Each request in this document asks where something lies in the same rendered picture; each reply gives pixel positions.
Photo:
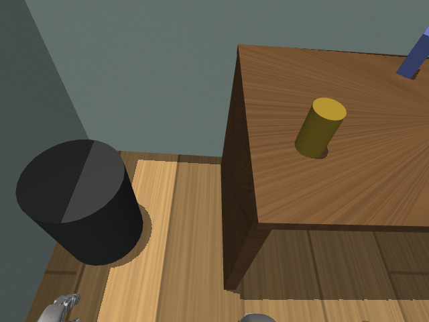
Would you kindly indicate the desk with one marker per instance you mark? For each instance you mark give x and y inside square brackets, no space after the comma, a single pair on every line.
[372,176]

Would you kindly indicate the left robot hand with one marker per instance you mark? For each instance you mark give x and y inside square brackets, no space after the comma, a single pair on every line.
[56,312]

